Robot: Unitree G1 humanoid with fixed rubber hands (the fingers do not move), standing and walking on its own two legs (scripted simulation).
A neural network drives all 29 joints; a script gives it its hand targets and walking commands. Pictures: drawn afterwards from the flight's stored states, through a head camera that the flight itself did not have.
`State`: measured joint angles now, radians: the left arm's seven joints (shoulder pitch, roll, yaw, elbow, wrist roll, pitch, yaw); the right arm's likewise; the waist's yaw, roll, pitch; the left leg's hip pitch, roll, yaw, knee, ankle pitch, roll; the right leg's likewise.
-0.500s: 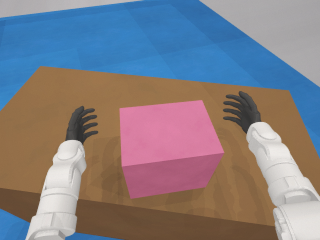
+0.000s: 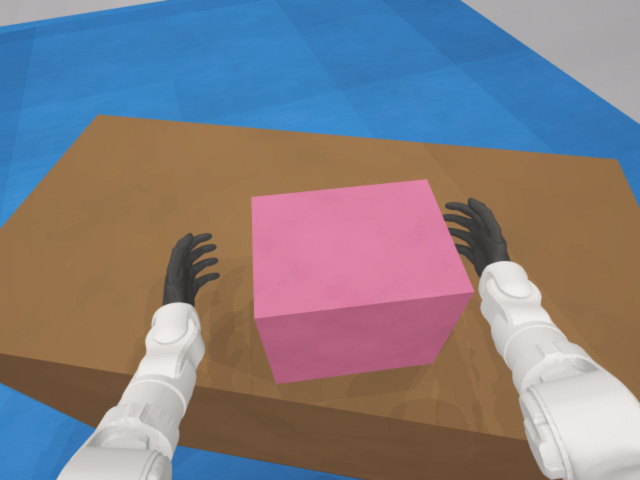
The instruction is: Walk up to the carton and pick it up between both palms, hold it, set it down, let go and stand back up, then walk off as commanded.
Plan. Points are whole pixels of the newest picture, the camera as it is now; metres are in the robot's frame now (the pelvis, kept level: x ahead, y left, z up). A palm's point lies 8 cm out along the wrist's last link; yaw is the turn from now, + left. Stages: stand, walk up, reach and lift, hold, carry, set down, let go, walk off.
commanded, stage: reach and lift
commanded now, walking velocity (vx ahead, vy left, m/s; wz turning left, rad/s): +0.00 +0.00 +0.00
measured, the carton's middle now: (348, 286) +0.39 +0.02 +0.00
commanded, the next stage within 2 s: none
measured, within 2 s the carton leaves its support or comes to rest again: leaves its support in 1.80 s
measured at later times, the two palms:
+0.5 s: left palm (223, 296) +0.35 +0.18 +0.00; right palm (464, 267) +0.42 -0.14 +0.02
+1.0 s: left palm (220, 296) +0.35 +0.18 +0.01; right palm (461, 271) +0.42 -0.13 +0.02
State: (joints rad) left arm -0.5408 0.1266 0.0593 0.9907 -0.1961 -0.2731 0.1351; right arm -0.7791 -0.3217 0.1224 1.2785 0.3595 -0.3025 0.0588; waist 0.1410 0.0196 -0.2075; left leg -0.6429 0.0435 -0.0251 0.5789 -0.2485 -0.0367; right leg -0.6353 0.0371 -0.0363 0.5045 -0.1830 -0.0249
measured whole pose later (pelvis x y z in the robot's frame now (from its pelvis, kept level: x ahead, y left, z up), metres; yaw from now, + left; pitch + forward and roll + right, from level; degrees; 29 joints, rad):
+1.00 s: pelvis -0.01 -0.01 +0.00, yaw -1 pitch +17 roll -1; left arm -0.60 -0.01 0.21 1.04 -0.03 -0.32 0.19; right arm -0.80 -0.15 -0.05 1.28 0.11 -0.29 -0.05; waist 0.12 0.02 -0.19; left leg -0.65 0.06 -0.02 0.60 -0.25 -0.05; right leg -0.65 0.05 -0.03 0.53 -0.18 -0.04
